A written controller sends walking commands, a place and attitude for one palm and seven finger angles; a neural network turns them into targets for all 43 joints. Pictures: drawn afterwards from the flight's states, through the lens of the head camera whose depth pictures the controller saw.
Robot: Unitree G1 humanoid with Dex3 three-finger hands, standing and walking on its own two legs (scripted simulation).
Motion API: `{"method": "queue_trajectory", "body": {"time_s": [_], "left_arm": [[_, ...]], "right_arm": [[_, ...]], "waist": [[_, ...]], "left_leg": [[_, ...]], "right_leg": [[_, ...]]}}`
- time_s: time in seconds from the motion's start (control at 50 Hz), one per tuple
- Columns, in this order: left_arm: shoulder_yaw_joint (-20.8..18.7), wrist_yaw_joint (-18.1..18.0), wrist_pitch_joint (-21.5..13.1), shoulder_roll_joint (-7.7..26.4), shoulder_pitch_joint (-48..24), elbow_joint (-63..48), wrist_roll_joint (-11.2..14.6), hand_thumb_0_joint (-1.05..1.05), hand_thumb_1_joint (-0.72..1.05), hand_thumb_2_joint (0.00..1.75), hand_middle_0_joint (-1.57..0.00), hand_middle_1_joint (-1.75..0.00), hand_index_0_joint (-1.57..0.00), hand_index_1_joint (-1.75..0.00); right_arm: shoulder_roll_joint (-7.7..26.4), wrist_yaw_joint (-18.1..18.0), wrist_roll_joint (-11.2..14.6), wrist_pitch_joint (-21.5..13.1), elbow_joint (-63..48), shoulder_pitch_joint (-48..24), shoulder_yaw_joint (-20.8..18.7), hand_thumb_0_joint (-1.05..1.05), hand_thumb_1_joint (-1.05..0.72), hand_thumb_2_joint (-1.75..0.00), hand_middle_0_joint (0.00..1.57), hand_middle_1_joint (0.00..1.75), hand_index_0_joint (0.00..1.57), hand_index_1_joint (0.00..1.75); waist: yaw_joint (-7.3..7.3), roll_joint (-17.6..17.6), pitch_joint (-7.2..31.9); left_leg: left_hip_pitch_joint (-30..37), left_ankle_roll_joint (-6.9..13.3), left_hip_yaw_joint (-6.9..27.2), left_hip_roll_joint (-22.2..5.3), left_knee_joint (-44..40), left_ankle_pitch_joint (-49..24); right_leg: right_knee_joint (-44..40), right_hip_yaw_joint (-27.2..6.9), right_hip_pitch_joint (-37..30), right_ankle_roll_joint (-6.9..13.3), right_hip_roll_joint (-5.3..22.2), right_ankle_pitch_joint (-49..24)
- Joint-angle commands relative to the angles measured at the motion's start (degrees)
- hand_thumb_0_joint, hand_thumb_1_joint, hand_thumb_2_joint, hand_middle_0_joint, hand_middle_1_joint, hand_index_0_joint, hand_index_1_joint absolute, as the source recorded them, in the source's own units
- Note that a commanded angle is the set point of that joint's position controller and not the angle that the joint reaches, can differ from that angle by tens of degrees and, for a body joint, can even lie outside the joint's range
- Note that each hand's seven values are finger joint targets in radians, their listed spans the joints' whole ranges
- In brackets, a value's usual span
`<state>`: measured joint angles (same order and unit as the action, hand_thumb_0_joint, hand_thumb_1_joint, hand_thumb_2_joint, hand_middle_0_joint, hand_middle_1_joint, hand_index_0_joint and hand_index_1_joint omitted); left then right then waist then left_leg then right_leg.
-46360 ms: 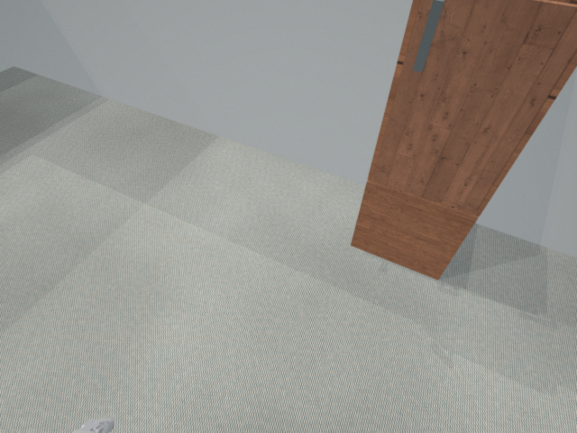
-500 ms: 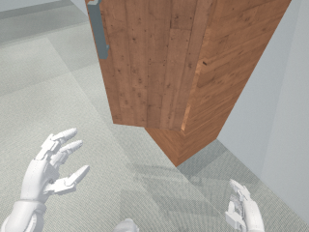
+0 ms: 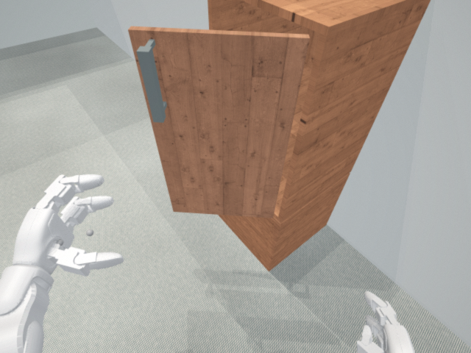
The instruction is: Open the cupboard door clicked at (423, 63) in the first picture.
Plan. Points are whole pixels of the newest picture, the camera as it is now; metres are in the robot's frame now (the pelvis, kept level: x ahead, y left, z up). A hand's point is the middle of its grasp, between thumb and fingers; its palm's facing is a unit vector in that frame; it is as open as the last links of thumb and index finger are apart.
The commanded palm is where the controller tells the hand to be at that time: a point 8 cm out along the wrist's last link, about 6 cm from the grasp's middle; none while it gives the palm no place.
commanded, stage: raise the hand with hooked fingers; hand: left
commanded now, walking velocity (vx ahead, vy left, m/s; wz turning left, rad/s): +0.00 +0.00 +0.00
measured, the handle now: (155, 82) +0.57 +0.21 +0.17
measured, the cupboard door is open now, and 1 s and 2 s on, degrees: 48 48 48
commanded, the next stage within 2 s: move the hooked fingers beside the handle in 0.98 s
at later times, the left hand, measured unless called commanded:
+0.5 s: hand (49, 175) +0.29 +0.28 +0.19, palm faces +0.08 -0.99 -0.07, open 14.0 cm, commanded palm +0.25 +0.32 +0.20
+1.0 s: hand (71, 172) +0.30 +0.26 +0.19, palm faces +0.08 -1.00 -0.05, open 14.0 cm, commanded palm +0.26 +0.30 +0.20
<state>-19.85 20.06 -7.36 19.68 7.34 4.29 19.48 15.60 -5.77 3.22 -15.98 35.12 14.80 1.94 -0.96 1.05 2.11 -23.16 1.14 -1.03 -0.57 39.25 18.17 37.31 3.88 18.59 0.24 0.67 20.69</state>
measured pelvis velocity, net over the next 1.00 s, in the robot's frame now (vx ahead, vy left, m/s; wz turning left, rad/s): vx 0.00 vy -0.02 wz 0.00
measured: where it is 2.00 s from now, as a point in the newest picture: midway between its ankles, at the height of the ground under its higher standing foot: outside the picture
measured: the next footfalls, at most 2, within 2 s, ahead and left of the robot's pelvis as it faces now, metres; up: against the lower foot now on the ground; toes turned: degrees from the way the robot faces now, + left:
none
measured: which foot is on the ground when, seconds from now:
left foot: down 0.00-1.00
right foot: down 0.00-1.00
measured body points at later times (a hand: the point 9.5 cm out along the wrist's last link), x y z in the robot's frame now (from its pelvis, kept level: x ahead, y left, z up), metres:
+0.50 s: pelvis +0.00 -0.01 +0.02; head -0.01 -0.02 +0.47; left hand +0.28 +0.33 +0.20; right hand +0.19 -0.22 -0.06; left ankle +0.02 +0.10 -0.72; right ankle -0.01 -0.12 -0.72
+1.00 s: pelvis +0.00 -0.02 +0.02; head -0.01 -0.04 +0.47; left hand +0.29 +0.31 +0.19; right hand +0.19 -0.25 -0.06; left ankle +0.02 +0.10 -0.72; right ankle -0.01 -0.12 -0.72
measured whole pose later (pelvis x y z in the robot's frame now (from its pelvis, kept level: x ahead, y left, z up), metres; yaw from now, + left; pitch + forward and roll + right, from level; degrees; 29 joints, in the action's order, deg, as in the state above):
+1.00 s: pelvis +0.00 -0.02 +0.02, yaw +0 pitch -2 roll +0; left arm -26.7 25.2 6.5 26.4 -10.7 14.6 18.4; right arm 15.5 -6.7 4.8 -12.7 35.5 13.1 4.2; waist -2.0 2.8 0.9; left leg -13.2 -0.4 -0.6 -1.1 28.3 13.3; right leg 28.0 4.2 9.5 1.7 -0.3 16.8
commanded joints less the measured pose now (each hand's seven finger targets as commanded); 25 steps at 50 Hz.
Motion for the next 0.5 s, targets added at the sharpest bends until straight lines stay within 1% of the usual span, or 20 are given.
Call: {"method": "queue_trajectory", "body": {"time_s": [0.0, 0.02, 0.04, 0.1, 0.12, 0.14, 0.2, 0.22, 0.24, 0.26, 0.28, 0.3, 0.32, 0.34, 0.36, 0.4, 0.42, 0.44, 0.46, 0.48], "left_arm": [[-6.3, 0.7, -0.8, 13.2, -14.2, -12.0, 1.2, 0.0, -0.43, 0.33, -0.29, -1.15, -0.29, -1.15], [-6.4, 1.3, 0.2, 13.7, -15.3, -11.2, 1.3, 0.0, -0.45, 0.32, -0.3, -1.17, -0.3, -1.17], [-6.3, 1.7, 1.1, 13.9, -17.2, -11.1, 1.2, 0.0, -0.48, 0.31, -0.3, -1.18, -0.3, -1.18], [-7.2, 2.2, 3.6, 15.2, -20.1, -9.2, 1.0, 0.0, -0.5, 0.3, -0.3, -1.2, -0.3, -1.2], [-7.8, 2.6, 4.3, 16.2, -21.1, -8.9, 1.0, 0.0, -0.5, 0.3, -0.3, -1.2, -0.3, -1.2], [-7.6, 2.8, 4.7, 16.5, -23.4, -10.3, 0.8, 0.0, -0.5, 0.3, -0.3, -1.2, -0.3, -1.2], [-8.6, 3.1, 5.7, 17.7, -26.0, -9.5, 0.6, 0.0, -0.5, 0.3, -0.3, -1.2, -0.3, -1.2], [-9.4, 3.3, 6.1, 18.8, -26.6, -8.8, 0.8, 0.0, -0.5, 0.3, -0.3, -1.2, -0.3, -1.2], [-9.5, 3.6, 6.4, 19.2, -28.1, -8.5, 0.8, 0.0, -0.5, 0.3, -0.3, -1.2, -0.3, -1.2], [-9.1, 3.9, 6.8, 19.0, -29.2, -7.6, 0.6, 0.0, -0.5, 0.3, -0.3, -1.2, -0.3, -1.2], [-9.7, 4.1, 7.2, 19.7, -30.1, -7.0, 0.7, 0.0, -0.5, 0.3, -0.3, -1.2, -0.3, -1.2], [-10.2, 4.3, 7.8, 20.4, -30.6, -5.2, 0.7, 0.0, -0.5, 0.3, -0.3, -1.2, -0.3, -1.2], [-10.8, 4.8, 8.4, 21.4, -31.0, -4.3, 0.9, 0.0, -0.5, 0.3, -0.3, -1.2, -0.3, -1.2], [-10.2, 5.2, 9.0, 21.6, -33.0, -4.5, 0.6, 0.0, -0.5, 0.3, -0.3, -1.2, -0.3, -1.2], [-10.3, 5.3, 9.4, 22.0, -34.6, -4.4, 0.4, 0.0, -0.5, 0.3, -0.3, -1.2, -0.3, -1.2], [-10.7, 5.6, 10.0, 23.0, -36.1, -3.5, 0.2, 0.0, -0.5, 0.3, -0.3, -1.2, -0.3, -1.2], [-11.1, 5.9, 10.2, 24.1, -36.8, -3.4, 0.2, 0.0, -0.5, 0.3, -0.3, -1.2, -0.3, -1.2], [-11.5, 6.0, 10.2, 24.7, -38.0, -3.7, 0.2, 0.0, -0.5, 0.3, -0.3, -1.2, -0.3, -1.2], [-12.6, 6.1, 10.6, 25.7, -38.1, -2.5, 0.2, 0.0, -0.5, 0.3, -0.3, -1.2, -0.3, -1.2], [-11.3, 6.4, 11.1, 23.8, -36.5, -0.5, 0.2, 0.0, -0.5, 0.3, -0.3, -1.2, -0.3, -1.2]], "right_arm": [[6.6, -0.7, 0.2, -3.2, -8.5, -5.7, -2.0, 0.0, -0.9, -0.9, 0.2, 0.3, 0.2, 0.3], [6.9, -0.8, 0.2, -3.0, -8.6, -5.7, -1.7, 0.0, -0.9, -0.9, 0.2, 0.3, 0.2, 0.3], [6.8, -0.9, 0.4, -2.8, -8.6, -6.2, -1.5, 0.0, -0.9, -0.9, 0.2, 0.3, 0.2, 0.3], [6.7, -1.2, 0.5, -2.2, -8.6, -6.7, -1.2, 0.0, -0.9, -0.9, 0.2, 0.3, 0.2, 0.3], [6.7, -1.3, 0.5, -2.0, -8.8, -6.8, -1.0, 0.0, -0.9, -0.9, 0.2, 0.3, 0.2, 0.3], [6.5, -1.3, 0.6, -1.9, -9.0, -7.3, -0.8, 0.0, -0.9, -0.9, 0.2, 0.3, 0.2, 0.3], [6.3, -1.4, 0.5, -1.7, -8.9, -7.6, -0.4, 0.0, -0.9, -0.9, 0.2, 0.3, 0.2, 0.3], [6.4, -1.4, 0.5, -1.4, -8.7, -7.6, -0.3, 0.0, -0.9, -0.9, 0.2, 0.3, 0.2, 0.3], [6.3, -1.4, 0.6, -1.3, -8.7, -8.0, -0.2, 0.0, -0.9, -0.9, 0.2, 0.3, 0.2, 0.3], [6.3, -1.5, 0.7, -1.2, -8.5, -8.2, -0.1, 0.0, -0.9, -0.9, 0.2, 0.3, 0.2, 0.3], [6.3, -1.6, 0.8, -1.2, -8.4, -8.4, -0.1, 0.0, -0.9, -0.9, 0.2, 0.3, 0.2, 0.3], [6.4, -1.6, 0.8, -1.0, -8.3, -8.4, 0.0, 0.0, -0.9, -0.9, 0.2, 0.3, 0.2, 0.3], [6.5, -1.6, 0.8, -0.7, -8.3, -8.3, 0.1, 0.0, -0.9, -0.9, 0.2, 0.3, 0.2, 0.3], [6.4, -1.6, 1.1, -0.5, -8.5, -8.9, 0.2, 0.0, -0.9, -0.9, 0.2, 0.3, 0.2, 0.3], [6.4, -1.6, 1.1, -0.4, -8.5, -8.8, 0.2, 0.0, -0.9, -0.9, 0.2, 0.3, 0.2, 0.3], [6.5, -1.7, 1.2, -0.4, -8.7, -9.0, 0.2, 0.0, -0.9, -0.9, 0.2, 0.3, 0.2, 0.3], [6.5, -1.6, 1.2, -0.3, -8.8, -9.0, 0.4, 0.0, -0.9, -0.9, 0.2, 0.3, 0.2, 0.3], [6.5, -1.5, 1.2, -0.3, -8.9, -9.0, 0.3, 0.0, -0.9, -0.9, 0.2, 0.3, 0.2, 0.3], [6.6, -1.5, 1.2, -0.3, -8.8, -8.9, 0.2, 0.0, -0.9, -0.9, 0.2, 0.3, 0.2, 0.3], [6.6, -1.5, 1.3, -0.2, -8.8, -8.8, 0.2, 0.0, -0.9, -0.9, 0.2, 0.3, 0.2, 0.3]], "waist": [[-0.83, 4.2, 9.2], [-1.15, 4.1, 8.3], [-0.93, 4.7, 8.1], [-1.04, 3.5, 7.7], [-1.44, 4.2, 7.5], [-1.19, 6.2, 8.4], [-1.15, 4.8, 9.5], [-1.48, 4.8, 9.0], [-1.12, 4.4, 9.2], [-0.92, 4.5, 8.4], [-1.05, 4.9, 8.6], [-1.06, 3.7, 8.3], [-1.53, 2.8, 7.8], [-1.21, 4.6, 7.9], [-1.14, 4.9, 8.8], [-1.12, 4.3, 9.1], [-1.48, 4.7, 9.0], [-1.35, 4.9, 9.7], [-1.57, 4.1, 10.0], [-1.4, 4.1, 9.2]], "left_leg": [[11.3, 0.2, 3.1, 0.2, -8.5, -11.5], [11.3, 0.2, 3.3, 0.3, -9.0, -11.8], [12.0, 0.2, 3.3, 0.2, -9.4, -11.9], [12.9, 0.2, 3.7, 0.2, -10.7, -11.3], [13.4, 0.2, 3.7, 0.4, -10.9, -11.9], [14.6, 0.1, 3.7, 0.5, -11.2, -12.1], [16.2, 0.2, 4.0, 0.4, -12.0, -13.2], [16.3, 0.1, 4.1, 0.5, -12.2, -13.3], [16.7, 0.3, 3.9, 0.5, -12.4, -13.0], [16.7, 0.3, 3.9, 0.5, -12.7, -12.8], [17.0, 0.3, 3.9, 0.6, -12.9, -12.5], [16.7, 0.4, 3.9, 0.6, -13.2, -12.2], [16.4, 0.4, 4.0, 0.8, -13.4, -12.5], [16.8, 0.4, 3.7, 0.9, -13.5, -12.2], [17.5, 0.4, 3.9, 0.9, -13.7, -12.7], [17.8, 0.6, 4.0, 1.0, -14.0, -12.5], [17.8, 0.5, 3.9, 1.0, -14.1, -12.4], [18.5, 0.6, 4.0, 1.0, -14.4, -12.8], [18.6, 0.7, 3.9, 1.1, -14.4, -13.1], [18.2, 0.7, 3.7, 1.1, -14.3, -13.2]], "right_leg": [[-6.8, 0.4, -0.6, 0.9, -2.0, -13.5], [-7.3, 0.4, -1.5, 1.1, -2.2, -14.0], [-7.7, 0.3, -1.3, 1.1, -2.1, -14.3], [-8.9, 0.6, -2.0, 1.1, -2.2, -13.4], [-9.5, 0.2, -2.8, 1.2, -2.3, -14.1], [-9.7, 0.2, -3.1, 1.3, -2.1, -14.1], [-10.6, 0.4, -4.1, 1.3, -2.1, -14.9], [-11.2, 0.2, -4.9, 1.5, -2.3, -15.1], [-11.6, 0.1, -4.7, 1.3, -2.1, -15.2], [-11.9, 0.2, -4.5, 1.3, -2.2, -14.9], [-12.3, 0.0, -4.5, 1.3, -2.0, -14.8], [-12.6, 0.0, -4.7, 1.3, -2.0, -14.6], [-13.1, -0.1, -5.7, 1.4, -2.2, -15.0], [-13.4, -0.3, -5.2, 1.4, -2.0, -14.8], [-13.4, -0.3, -5.6, 1.4, -1.9, -15.1], [-13.9, -0.3, -5.7, 1.3, -1.8, -14.7], [-14.2, -0.6, -6.5, 1.5, -1.8, -14.8], [-14.3, -0.5, -6.6, 1.5, -1.8, -15.1], [-14.4, -0.5, -6.8, 1.4, -1.8, -15.6], [-14.3, -0.4, -6.4, 1.4, -1.7, -15.7]]}}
